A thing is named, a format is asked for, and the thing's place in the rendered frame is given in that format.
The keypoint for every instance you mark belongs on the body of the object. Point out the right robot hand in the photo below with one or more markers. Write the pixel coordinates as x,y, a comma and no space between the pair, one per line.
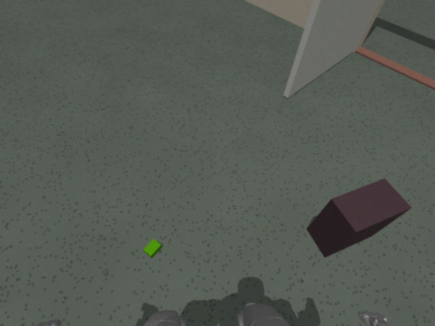
372,319

